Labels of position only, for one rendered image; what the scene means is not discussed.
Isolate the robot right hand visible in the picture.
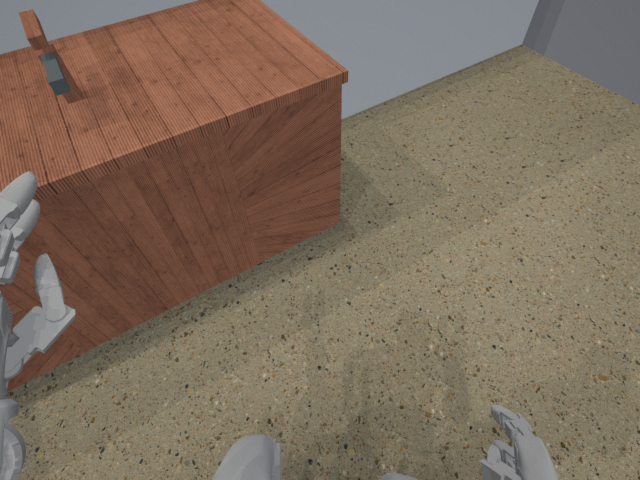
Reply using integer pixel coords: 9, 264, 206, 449
481, 404, 558, 480

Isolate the robot left hand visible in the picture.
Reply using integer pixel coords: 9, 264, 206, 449
0, 171, 76, 399

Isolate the left robot thigh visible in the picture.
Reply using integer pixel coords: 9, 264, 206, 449
212, 435, 282, 480

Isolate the counter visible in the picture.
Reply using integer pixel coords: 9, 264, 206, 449
0, 0, 348, 392

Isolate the left robot forearm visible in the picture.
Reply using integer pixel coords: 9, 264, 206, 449
0, 398, 26, 480

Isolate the tap lever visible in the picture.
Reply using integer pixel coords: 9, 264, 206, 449
40, 52, 71, 96

